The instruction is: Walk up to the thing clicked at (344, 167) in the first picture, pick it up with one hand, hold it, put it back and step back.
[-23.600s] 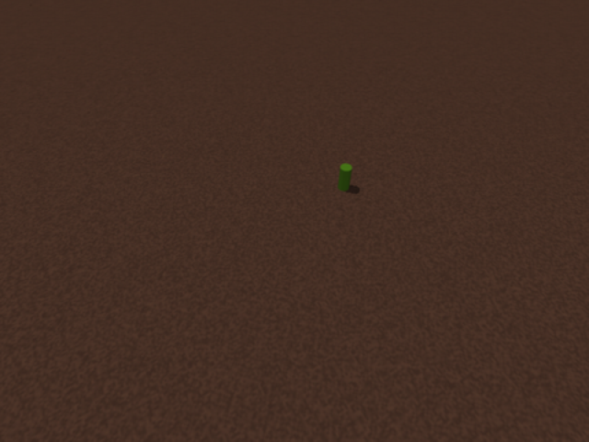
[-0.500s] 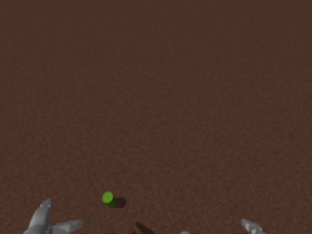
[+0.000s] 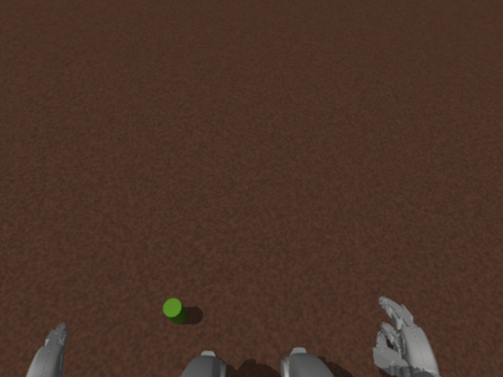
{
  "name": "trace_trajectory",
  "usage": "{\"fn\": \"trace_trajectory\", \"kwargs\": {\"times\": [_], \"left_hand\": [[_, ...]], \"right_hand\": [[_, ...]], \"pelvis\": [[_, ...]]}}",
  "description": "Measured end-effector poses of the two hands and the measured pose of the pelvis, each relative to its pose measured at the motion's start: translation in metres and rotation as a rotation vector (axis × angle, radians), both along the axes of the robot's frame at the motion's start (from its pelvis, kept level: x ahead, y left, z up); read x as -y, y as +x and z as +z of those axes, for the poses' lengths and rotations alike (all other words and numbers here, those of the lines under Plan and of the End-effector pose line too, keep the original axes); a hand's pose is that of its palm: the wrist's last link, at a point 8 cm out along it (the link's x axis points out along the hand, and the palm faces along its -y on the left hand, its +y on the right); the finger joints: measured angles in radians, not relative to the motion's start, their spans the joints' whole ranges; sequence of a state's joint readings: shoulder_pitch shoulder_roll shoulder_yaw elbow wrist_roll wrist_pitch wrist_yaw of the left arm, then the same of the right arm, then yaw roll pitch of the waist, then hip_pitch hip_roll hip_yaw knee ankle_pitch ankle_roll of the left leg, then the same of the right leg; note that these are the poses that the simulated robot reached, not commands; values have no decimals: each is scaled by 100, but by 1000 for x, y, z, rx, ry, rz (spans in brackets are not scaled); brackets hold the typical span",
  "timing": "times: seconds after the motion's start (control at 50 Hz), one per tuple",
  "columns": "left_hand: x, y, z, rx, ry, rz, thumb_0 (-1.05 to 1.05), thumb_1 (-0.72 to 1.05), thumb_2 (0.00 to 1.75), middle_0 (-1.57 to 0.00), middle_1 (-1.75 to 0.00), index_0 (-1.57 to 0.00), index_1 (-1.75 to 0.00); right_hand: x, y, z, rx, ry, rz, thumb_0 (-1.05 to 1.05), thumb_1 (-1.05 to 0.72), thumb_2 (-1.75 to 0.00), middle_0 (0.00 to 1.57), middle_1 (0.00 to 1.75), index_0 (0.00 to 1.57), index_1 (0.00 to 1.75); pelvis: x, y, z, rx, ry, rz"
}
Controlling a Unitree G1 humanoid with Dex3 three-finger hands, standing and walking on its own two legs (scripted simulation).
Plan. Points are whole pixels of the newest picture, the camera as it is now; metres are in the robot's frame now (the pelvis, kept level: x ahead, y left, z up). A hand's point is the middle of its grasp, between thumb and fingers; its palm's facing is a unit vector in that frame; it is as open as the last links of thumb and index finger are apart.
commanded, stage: go down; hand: left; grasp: from the side
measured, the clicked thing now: (175, 311) +0.34 +0.23 -0.63
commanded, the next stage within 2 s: none
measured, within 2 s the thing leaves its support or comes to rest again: neither
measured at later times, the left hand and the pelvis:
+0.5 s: hand (67, 374) +0.15 +0.34 -0.21, palm faces +0.25 -0.93 -0.27, open 17.4 cm; pelvis -0.05 -0.02 -0.14, yaw +0 degrees
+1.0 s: hand (60, 340) +0.21 +0.39 -0.26, palm faces +0.30 -0.94 -0.17, open 17.6 cm; pelvis -0.09 -0.01 -0.24, yaw -2 degrees
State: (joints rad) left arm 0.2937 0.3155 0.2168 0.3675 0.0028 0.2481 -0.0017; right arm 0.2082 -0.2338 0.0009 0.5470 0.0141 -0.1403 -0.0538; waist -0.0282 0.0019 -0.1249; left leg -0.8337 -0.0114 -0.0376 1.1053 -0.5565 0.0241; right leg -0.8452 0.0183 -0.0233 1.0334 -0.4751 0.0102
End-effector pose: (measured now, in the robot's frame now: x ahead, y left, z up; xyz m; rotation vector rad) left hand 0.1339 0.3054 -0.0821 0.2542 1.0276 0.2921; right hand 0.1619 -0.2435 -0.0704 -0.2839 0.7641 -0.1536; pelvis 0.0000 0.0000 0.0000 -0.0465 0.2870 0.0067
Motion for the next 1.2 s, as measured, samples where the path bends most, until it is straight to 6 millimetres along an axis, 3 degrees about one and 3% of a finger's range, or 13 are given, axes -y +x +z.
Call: {"fn": "trace_trajectory", "kwargs": {"times": [0.16, 0.3, 0.44, 0.56, 0.68, 0.96, 1.2], "left_hand": [[-7, -3, -10, 28, -1, 21, 0, -47, 2, -7, -1, -6, -1], [-29, -15, -33, 95, 2, 68, 0, -46, 1, -9, 0, -8, 0], [-62, -21, -79, 297, -10, 62, 0, -51, 1, -9, -1, -9, -1], [-81, 1, -115, 461, 3, -20, -1, -56, 1, -9, -4, -9, -3], [-99, 21, -130, 558, 8, -12, -1, -59, 1, -9, -6, -9, -5], [-130, 39, -159, 663, -18, 1, -1, -59, 1, -8, -5, -8, -5], [-141, 55, -184, 762, -42, -14, -1, -58, 1, -8, -2, -7, -2]], "right_hand": [[0, 1, -15, 14, 1, 23, 1, -86, -89, 20, 30, 20, 30], [9, -7, -45, -6, -8, 57, 1, -89, -90, 20, 30, 20, 30], [24, -10, -109, -26, -54, 136, 1, -93, -91, 20, 30, 20, 30], [29, -15, -172, -72, -85, 162, 1, -93, -91, 20, 30, 20, 30], [25, -31, -214, -128, -77, 158, 1, -91, -90, 20, 30, 20, 30], [36, -74, -261, -214, -117, 142, 1, -89, -90, 20, 30, 20, 30], [45, -88, -286, -248, -177, 144, 1, -90, -90, 20, 30, 20, 30]], "pelvis": [[2, -4, -17, -41, -2, 2], [8, -17, -45, -94, 3, 1], [14, -40, -107, -182, 6, 2], [17, -61, -159, -227, 0, 0], [18, -73, -189, -263, -7, -4], [14, -88, -232, -287, -21, -16], [12, -94, -265, -279, -37, -25]]}}
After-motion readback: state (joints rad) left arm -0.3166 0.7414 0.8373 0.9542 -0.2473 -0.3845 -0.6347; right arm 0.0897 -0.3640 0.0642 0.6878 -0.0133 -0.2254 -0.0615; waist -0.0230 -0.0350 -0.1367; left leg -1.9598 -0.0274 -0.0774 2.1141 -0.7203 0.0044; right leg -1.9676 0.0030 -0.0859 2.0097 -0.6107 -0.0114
